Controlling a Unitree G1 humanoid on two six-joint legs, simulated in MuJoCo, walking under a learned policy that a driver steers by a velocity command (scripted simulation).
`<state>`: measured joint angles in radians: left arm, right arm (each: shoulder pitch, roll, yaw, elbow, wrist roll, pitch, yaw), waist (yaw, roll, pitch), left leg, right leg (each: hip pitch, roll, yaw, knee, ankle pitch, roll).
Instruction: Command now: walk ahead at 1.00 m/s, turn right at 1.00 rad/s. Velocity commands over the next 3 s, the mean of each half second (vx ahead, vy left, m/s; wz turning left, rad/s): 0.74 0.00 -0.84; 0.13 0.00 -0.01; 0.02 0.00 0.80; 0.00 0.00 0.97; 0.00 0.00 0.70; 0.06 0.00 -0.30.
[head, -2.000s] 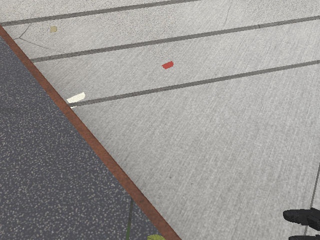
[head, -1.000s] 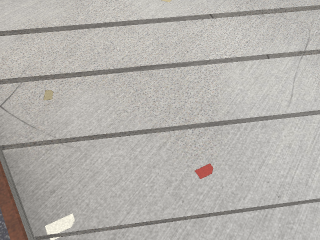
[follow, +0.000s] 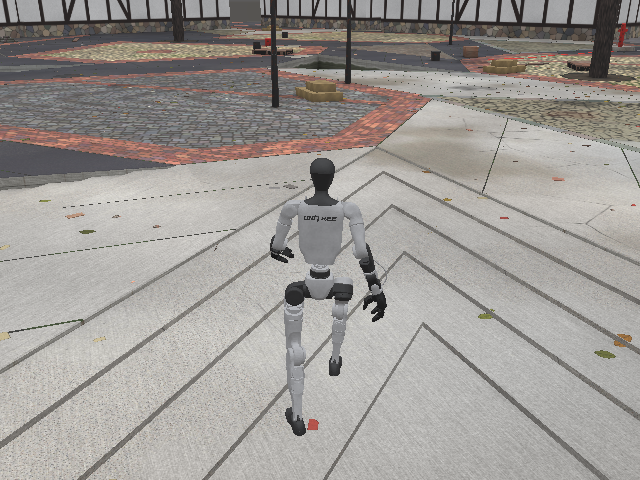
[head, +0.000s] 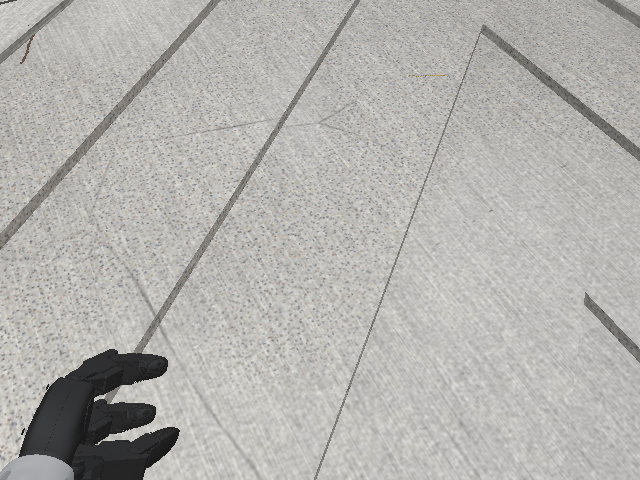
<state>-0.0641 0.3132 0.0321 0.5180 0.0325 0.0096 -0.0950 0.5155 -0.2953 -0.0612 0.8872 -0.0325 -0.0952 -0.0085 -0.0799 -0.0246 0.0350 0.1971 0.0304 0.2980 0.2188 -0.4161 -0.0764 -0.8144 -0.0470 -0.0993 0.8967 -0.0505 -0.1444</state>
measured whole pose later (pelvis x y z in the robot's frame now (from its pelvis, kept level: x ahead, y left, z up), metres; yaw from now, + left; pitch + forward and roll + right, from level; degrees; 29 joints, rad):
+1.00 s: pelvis +0.52 -0.06 +0.02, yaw -24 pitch +1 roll +2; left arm 0.17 0.19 0.01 0.69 0.04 0.04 0.02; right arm 0.24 -0.29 -0.08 0.72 0.02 0.04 -0.06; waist -0.03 0.05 0.00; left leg -0.74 -0.07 -0.02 1.36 -0.46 -0.05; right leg -0.28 -0.02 -0.01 0.51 -0.25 -0.02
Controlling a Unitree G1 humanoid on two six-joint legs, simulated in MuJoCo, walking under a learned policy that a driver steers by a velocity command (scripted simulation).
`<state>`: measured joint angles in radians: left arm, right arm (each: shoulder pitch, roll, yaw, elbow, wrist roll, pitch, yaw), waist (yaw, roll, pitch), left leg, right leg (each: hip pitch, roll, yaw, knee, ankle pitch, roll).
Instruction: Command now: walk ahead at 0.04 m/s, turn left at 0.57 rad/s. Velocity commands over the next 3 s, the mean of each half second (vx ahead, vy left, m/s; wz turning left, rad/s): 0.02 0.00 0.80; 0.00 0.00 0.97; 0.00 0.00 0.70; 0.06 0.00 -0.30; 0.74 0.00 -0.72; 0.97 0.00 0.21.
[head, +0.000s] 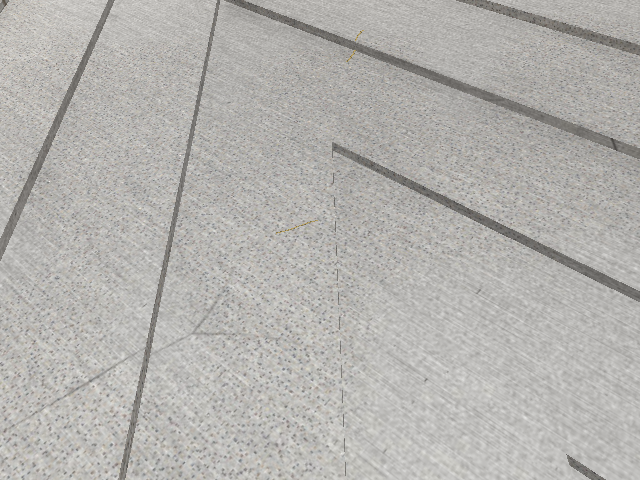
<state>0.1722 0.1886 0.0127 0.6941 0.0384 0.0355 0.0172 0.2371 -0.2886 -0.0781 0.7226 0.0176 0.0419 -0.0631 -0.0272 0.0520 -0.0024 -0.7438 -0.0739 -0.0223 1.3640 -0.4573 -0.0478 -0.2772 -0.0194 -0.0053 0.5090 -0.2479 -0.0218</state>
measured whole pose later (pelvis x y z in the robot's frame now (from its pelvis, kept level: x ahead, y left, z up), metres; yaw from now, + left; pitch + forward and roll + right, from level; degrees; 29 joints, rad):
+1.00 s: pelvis +0.02 +0.03 +0.02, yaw +54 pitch +1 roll -1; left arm 0.04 0.26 0.06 0.66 0.01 0.04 0.04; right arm 0.26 -0.32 -0.10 0.55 0.03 0.13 -0.02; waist -0.09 0.02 0.03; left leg -0.49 0.06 0.03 1.11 -0.47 -0.03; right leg -0.25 -0.05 -0.17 0.41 -0.49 0.14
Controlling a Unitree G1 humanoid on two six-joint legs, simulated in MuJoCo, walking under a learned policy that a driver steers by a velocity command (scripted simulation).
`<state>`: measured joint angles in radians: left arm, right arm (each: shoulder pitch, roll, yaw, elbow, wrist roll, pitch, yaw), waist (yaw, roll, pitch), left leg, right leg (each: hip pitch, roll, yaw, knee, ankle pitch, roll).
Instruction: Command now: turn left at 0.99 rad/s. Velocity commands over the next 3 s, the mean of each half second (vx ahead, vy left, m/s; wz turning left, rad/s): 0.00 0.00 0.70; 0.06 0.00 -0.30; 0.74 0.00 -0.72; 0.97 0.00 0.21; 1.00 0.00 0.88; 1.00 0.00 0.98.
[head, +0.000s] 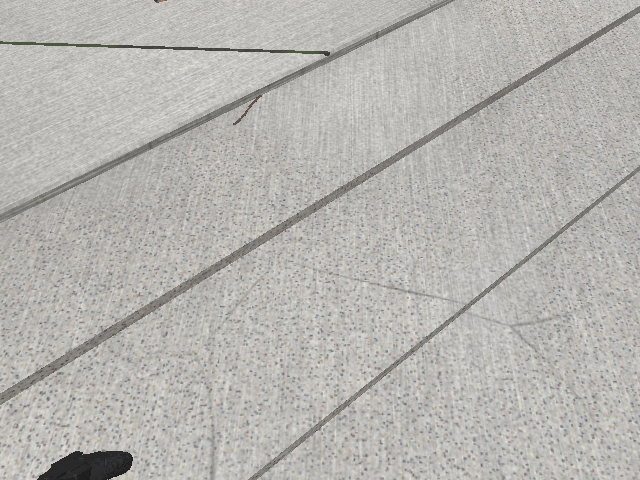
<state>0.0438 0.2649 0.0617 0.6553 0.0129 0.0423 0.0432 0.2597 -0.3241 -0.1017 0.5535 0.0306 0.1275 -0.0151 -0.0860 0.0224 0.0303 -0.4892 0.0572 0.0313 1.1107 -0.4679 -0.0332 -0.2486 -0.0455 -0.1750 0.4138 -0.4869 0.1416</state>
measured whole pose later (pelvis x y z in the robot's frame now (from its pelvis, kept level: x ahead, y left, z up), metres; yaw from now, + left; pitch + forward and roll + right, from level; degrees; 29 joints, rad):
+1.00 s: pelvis +0.05 +0.01 +0.01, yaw +7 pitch +2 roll +2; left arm 0.21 0.30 0.07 0.64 -0.05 0.04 -0.04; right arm 0.17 -0.30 -0.08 0.69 0.02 -0.01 -0.03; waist 0.00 0.02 0.03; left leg -0.18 0.07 0.14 0.53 -0.38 -0.03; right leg -0.36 -0.04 -0.09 0.68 -0.40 -0.02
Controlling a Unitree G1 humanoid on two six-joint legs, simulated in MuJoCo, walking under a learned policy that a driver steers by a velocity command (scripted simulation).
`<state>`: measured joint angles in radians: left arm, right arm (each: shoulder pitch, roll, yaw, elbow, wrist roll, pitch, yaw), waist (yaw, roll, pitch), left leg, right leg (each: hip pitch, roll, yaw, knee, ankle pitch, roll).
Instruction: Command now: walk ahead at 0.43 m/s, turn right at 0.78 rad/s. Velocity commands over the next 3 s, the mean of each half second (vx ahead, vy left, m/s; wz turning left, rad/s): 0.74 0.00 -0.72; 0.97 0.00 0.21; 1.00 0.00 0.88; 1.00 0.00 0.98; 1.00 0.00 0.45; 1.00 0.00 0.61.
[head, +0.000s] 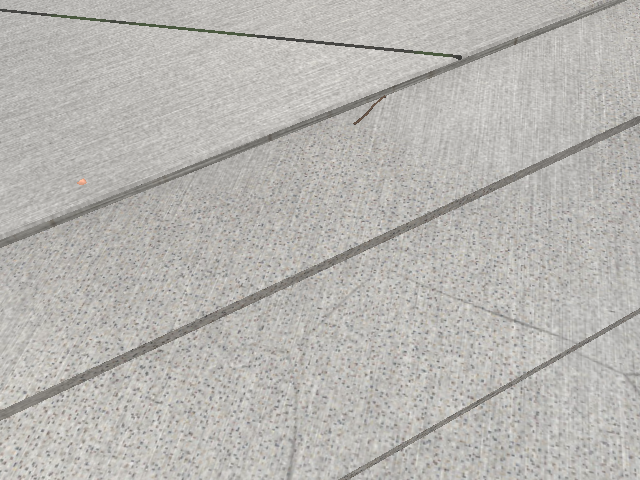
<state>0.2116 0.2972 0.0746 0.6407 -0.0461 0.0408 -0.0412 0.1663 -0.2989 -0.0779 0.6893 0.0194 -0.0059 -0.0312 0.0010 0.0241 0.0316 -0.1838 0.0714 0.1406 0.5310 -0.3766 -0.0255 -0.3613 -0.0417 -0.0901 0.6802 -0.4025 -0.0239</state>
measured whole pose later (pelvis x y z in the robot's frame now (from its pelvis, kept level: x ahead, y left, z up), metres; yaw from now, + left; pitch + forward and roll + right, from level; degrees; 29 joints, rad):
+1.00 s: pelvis +0.65 -0.23 +0.04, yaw -13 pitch +1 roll -3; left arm 0.25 0.27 0.04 0.82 0.05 -0.08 0.00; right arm 0.29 -0.28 -0.05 0.82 0.00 -0.03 0.03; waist -0.02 0.03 0.03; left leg -0.56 0.06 -0.03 1.34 -0.31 0.12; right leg -0.24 -0.01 -0.18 0.48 -0.40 0.12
